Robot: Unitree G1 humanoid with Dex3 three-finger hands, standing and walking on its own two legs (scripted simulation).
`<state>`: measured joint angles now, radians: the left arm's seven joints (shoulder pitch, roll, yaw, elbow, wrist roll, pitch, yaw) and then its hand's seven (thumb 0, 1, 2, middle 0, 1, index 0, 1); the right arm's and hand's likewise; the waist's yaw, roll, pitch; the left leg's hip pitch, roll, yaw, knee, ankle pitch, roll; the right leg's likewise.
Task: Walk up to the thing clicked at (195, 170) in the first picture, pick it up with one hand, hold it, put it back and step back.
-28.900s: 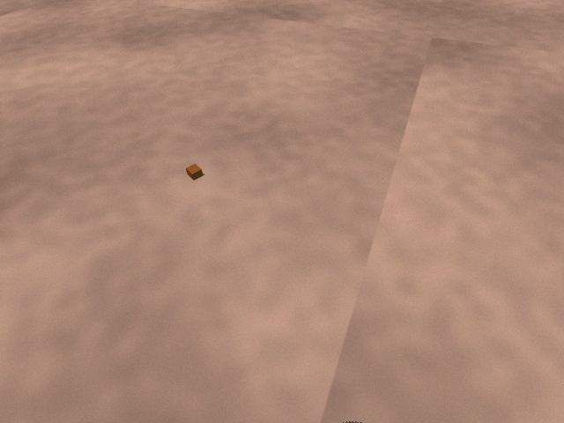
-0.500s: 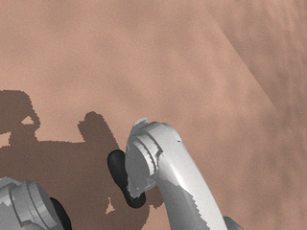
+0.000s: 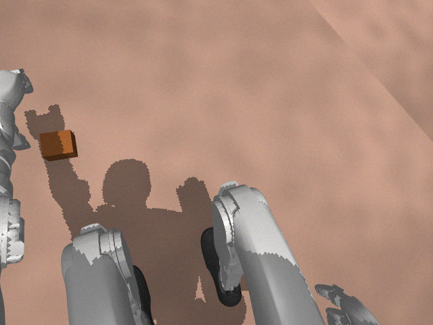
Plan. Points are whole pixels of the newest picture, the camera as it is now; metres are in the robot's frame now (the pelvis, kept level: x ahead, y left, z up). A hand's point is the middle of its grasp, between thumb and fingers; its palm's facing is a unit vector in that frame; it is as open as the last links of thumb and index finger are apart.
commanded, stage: withdraw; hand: left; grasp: from above
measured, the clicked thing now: (59, 145) +0.56 +0.23 -0.35
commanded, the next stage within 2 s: home in 0.28 s
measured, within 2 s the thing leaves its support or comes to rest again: neither
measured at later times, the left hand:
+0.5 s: hand (12, 112) +0.57 +0.26 -0.17, palm faces -0.34 -0.06 -0.94, open 11.8 cm
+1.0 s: hand out of the picture +0.39 +0.24 +0.00, palm faces -0.26 -0.67 -0.69, open 7.9 cm
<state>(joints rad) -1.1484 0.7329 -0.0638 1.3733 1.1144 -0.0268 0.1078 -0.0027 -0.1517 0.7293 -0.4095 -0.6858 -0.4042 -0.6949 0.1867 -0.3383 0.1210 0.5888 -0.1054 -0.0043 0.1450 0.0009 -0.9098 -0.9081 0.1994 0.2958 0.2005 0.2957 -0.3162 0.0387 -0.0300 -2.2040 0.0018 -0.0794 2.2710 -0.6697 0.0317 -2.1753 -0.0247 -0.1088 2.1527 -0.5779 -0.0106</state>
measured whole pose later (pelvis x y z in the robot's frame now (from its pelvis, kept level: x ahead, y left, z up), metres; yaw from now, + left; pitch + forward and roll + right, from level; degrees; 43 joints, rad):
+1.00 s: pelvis +0.01 +0.00 +0.11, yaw +3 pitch +33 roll -5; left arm -0.46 0.43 0.00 0.67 0.48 0.13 0.07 0.00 0.75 0.90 -0.21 -0.35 -0.22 -0.35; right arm 0.17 -0.29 -0.02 0.60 0.01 0.03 0.04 0.01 -0.91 -0.90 0.20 0.30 0.20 0.30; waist -0.10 0.05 -0.21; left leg -1.85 -0.01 -0.04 1.93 -0.65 0.03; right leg -1.83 -0.03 -0.07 1.84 -0.58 0.00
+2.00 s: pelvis +0.09 +0.01 +0.34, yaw +7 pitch +9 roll -3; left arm 0.50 0.22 0.03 -0.09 -0.07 0.44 0.02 0.01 0.90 0.90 -0.19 -0.30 -0.20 -0.29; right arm 0.28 -0.22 0.05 0.52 0.01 -0.23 -0.19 0.01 -0.90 -0.90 0.20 0.30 0.20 0.30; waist -0.04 0.05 -0.18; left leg -0.66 0.00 -0.05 0.99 -0.49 0.02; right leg -0.64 0.00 -0.07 0.91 -0.43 0.01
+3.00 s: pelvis +0.09 +0.01 +0.34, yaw +6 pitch +9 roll -3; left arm 0.50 0.23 0.02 -0.12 -0.06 0.44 0.02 0.01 0.90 0.90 -0.20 -0.30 -0.20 -0.30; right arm 0.30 -0.22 0.03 0.55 0.01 -0.25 -0.19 0.02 -0.90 -0.90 0.20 0.30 0.20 0.30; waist -0.04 0.05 -0.16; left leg -0.67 0.01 -0.04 1.00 -0.50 0.01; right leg -0.65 0.01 -0.06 0.93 -0.44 0.00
